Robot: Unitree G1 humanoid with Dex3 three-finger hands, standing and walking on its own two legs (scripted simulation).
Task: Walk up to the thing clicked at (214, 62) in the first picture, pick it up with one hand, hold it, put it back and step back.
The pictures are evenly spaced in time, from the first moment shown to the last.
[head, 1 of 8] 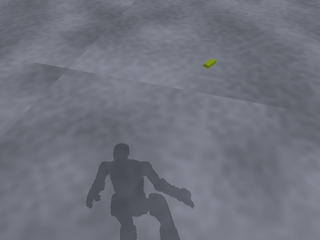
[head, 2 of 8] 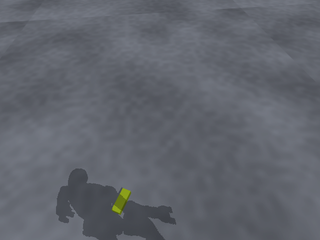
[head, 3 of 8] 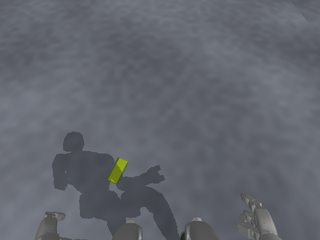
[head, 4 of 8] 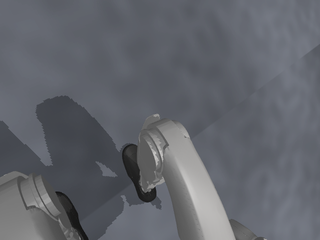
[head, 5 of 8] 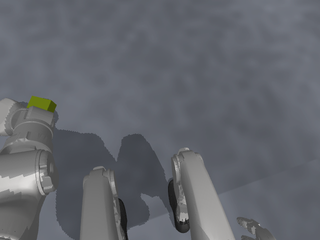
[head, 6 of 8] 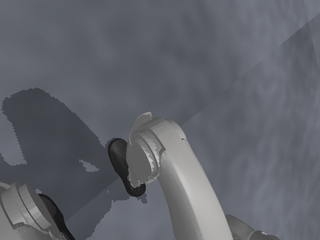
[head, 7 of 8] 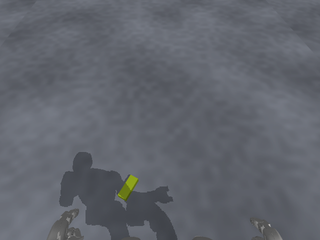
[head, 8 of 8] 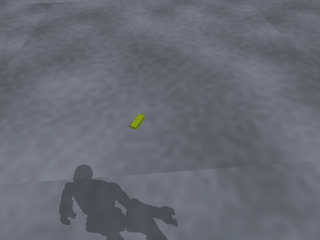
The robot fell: no
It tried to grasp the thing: yes
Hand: left
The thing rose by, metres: 0.68
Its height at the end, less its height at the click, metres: +0.00
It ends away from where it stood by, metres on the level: 0.02
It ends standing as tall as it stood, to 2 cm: yes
